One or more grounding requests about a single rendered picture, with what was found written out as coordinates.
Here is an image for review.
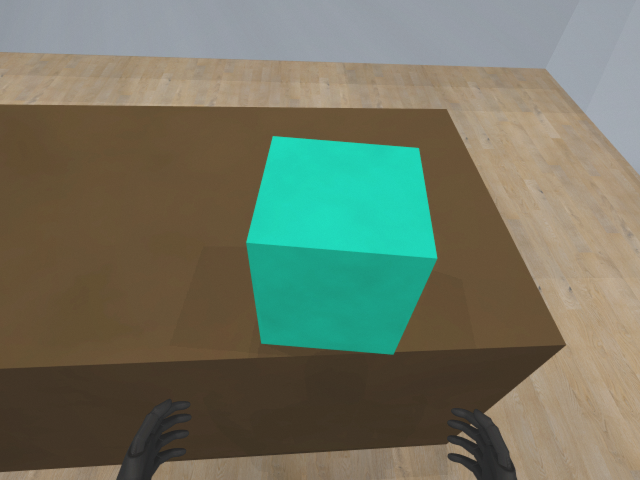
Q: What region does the right robot hand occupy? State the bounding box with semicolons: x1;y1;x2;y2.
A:
447;408;517;480

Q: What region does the pedestal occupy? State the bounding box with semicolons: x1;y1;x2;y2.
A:
0;104;566;472

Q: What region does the left robot hand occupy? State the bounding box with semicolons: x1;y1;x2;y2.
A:
116;399;192;480

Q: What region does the carton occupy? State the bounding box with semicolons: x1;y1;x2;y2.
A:
246;136;437;355

